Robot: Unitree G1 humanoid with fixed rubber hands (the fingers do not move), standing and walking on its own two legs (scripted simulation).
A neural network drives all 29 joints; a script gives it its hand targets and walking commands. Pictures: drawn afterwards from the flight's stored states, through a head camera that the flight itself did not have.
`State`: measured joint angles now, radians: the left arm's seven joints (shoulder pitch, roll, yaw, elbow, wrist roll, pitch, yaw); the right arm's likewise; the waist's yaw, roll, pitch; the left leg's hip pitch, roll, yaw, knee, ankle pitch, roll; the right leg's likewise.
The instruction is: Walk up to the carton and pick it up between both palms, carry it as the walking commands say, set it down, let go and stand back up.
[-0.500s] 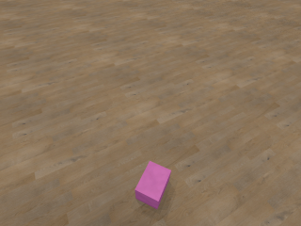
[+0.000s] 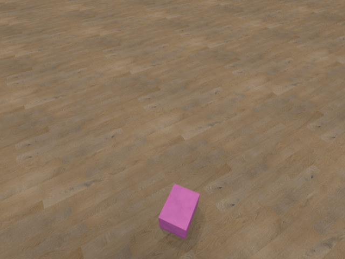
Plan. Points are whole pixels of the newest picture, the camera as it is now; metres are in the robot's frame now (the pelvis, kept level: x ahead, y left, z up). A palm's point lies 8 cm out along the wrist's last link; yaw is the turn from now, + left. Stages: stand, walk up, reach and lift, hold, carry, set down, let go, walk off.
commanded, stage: walk up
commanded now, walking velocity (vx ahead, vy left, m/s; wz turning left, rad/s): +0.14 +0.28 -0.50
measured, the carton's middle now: (179, 211) +0.48 +0.00 -0.69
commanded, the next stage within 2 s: none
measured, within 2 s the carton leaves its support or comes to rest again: neither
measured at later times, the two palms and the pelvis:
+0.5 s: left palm (35, 227) +0.22 +0.40 -0.13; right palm out of the picture +0.13 -0.11 -0.10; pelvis +0.10 +0.15 +0.00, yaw -14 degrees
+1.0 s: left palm (65, 255) +0.16 +0.29 -0.12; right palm out of the picture +0.00 -0.22 -0.13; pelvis +0.06 +0.05 +0.00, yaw -16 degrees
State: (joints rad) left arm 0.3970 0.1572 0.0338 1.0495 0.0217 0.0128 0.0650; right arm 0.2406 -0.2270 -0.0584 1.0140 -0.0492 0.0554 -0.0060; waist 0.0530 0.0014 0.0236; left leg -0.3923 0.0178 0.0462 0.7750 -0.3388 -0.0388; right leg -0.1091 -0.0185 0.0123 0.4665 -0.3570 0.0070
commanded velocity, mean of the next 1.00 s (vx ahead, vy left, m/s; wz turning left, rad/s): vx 0.06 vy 0.06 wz -0.30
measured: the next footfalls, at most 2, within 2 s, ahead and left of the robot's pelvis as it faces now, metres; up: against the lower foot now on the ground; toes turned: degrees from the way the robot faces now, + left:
left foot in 0.26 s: +0.21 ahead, +0.26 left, +0.00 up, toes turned -5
right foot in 0.90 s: +0.04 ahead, -0.08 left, +0.00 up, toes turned -17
